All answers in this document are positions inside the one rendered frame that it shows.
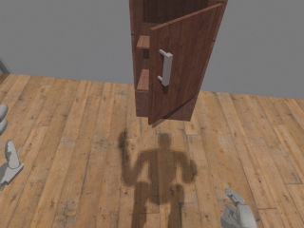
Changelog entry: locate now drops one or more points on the robot right hand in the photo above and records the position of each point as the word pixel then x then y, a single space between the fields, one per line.
pixel 242 217

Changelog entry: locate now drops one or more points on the robot left hand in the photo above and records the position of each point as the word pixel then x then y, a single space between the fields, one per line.
pixel 10 169

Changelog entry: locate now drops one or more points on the cupboard door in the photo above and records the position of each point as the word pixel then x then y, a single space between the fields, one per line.
pixel 188 39

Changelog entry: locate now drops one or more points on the handle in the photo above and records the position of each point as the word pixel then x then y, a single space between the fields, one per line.
pixel 167 64

